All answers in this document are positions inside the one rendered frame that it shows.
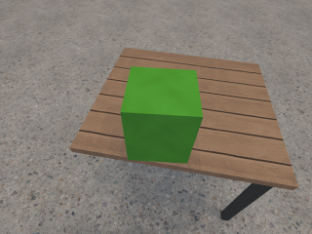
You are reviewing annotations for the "carton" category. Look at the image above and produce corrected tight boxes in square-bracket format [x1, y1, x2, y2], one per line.
[120, 66, 204, 164]

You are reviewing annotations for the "table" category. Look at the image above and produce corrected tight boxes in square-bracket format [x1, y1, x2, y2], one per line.
[69, 47, 298, 221]

